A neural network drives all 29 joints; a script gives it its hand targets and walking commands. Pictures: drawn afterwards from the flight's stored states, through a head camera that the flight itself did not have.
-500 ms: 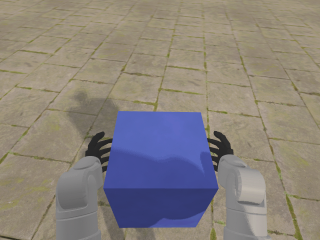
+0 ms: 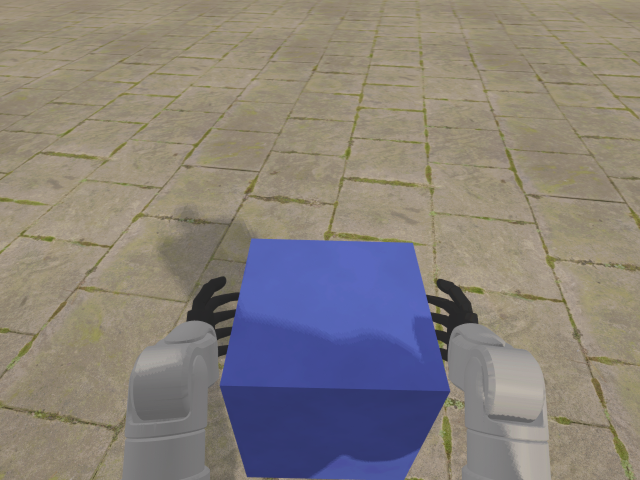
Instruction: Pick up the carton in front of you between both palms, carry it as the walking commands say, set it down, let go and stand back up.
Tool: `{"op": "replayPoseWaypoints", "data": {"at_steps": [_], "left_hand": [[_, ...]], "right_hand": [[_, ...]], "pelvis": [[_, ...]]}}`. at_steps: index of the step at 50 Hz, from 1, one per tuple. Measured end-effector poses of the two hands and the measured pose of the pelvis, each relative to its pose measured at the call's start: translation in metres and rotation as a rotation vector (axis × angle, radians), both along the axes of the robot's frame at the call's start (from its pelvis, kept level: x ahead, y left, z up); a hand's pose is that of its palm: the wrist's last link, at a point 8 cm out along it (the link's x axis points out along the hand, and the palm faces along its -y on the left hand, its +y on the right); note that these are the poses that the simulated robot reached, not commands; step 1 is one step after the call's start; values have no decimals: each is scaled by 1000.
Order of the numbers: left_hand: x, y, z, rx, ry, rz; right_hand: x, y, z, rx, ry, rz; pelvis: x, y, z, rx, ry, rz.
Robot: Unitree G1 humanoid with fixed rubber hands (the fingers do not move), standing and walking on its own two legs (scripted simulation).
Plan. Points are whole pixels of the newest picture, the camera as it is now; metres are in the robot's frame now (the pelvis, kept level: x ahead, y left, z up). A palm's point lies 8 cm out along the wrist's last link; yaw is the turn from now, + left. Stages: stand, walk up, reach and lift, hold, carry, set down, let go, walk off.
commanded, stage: carry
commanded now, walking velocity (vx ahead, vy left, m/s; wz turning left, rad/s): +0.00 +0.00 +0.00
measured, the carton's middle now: (328, 361) +0.29 +0.00 +0.02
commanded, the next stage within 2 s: hold in 1.94 s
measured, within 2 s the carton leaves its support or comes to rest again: neither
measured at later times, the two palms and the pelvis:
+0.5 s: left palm (218, 229) +0.45 +0.16 +0.10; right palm (417, 226) +0.45 -0.14 +0.11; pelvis +0.19 +0.02 +0.01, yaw -2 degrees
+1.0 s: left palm (226, 247) +0.45 +0.15 +0.07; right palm (420, 249) +0.44 -0.15 +0.07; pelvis +0.18 +0.01 +0.01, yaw -3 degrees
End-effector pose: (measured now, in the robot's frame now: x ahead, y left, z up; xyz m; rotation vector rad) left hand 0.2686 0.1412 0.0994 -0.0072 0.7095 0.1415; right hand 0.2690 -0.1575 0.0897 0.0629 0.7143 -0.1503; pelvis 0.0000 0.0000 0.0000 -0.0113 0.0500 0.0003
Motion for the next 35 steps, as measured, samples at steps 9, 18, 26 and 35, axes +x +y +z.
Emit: {"op": "replayPoseWaypoints", "data": {"at_steps": [9, 18, 26, 35], "left_hand": [[68, 2, 2, -6, 52, 42], [149, 15, 15, -68, -59, 11], [189, 17, 2, -57, 7, -2], [203, 12, -11, -34, 20, -32]], "right_hand": [[76, 2, -1, 24, 52, 15], [147, 14, 30, -37, -60, -14], [184, 18, 16, -35, 7, -31], [189, 12, -2, -28, 20, -49]], "pelvis": [[70, -8, 25, 31, 16, 4], [151, 8, 14, 17, -8, -17], [189, 16, 11, 22, 15, -38], [196, 18, 8, 19, 23, -45]]}}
